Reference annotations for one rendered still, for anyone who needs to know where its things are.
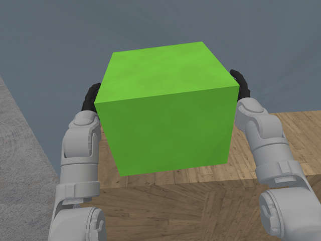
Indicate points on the left robot upper arm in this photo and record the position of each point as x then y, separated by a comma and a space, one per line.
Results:
79, 224

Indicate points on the carton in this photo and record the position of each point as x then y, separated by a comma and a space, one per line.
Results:
167, 108

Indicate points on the pedestal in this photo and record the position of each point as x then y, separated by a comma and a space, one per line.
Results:
209, 203

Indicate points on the left robot forearm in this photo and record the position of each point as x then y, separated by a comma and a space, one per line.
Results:
79, 163

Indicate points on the left robot hand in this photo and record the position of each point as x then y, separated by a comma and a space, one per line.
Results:
90, 97

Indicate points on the right robot hand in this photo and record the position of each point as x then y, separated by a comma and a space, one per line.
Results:
243, 89

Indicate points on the right robot forearm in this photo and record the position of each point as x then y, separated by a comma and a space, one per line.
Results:
275, 164

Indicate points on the right robot upper arm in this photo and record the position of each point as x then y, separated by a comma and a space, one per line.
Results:
291, 214

